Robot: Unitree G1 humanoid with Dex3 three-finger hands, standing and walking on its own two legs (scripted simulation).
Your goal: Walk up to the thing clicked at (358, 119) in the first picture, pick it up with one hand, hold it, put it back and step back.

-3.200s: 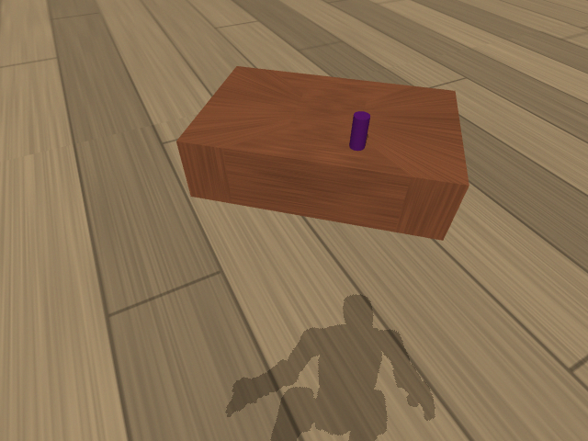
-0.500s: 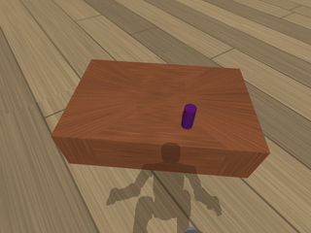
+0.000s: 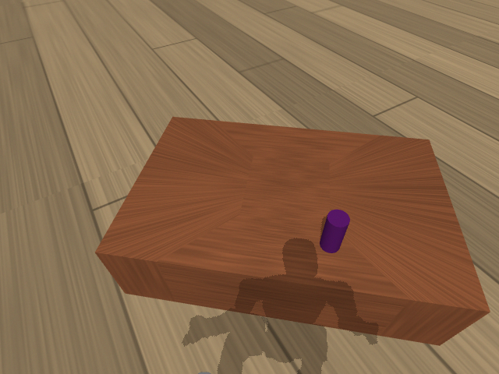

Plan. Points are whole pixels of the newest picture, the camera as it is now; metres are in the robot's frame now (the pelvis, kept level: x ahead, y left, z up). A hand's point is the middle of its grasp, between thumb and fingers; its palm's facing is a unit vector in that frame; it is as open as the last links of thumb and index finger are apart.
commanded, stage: walk up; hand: right
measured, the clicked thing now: (333, 232) +0.64 -0.22 -0.36
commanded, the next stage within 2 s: none
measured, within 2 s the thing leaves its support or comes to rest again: neither
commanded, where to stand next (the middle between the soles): +0.19 +0.01 m, yaw -1 degrees
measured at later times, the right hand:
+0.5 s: hand out of the picture +0.17 -0.23 -0.15, palm faces +0.01 +0.93 -0.36, open 7.4 cm
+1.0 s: hand out of the picture +0.16 -0.24 -0.14, palm faces +0.01 +0.92 -0.39, open 7.4 cm
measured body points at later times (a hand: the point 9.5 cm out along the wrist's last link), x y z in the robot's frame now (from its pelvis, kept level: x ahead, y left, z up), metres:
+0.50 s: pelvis +0.12 +0.03 -0.01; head +0.17 +0.03 +0.44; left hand +0.20 +0.35 -0.13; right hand +0.17 -0.28 -0.13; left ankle +0.12 +0.15 -0.73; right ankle +0.20 -0.09 -0.73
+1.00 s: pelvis +0.12 +0.03 +0.00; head +0.12 +0.04 +0.45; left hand +0.25 +0.31 -0.13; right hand +0.16 -0.29 -0.11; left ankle +0.12 +0.17 -0.73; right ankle +0.20 -0.09 -0.73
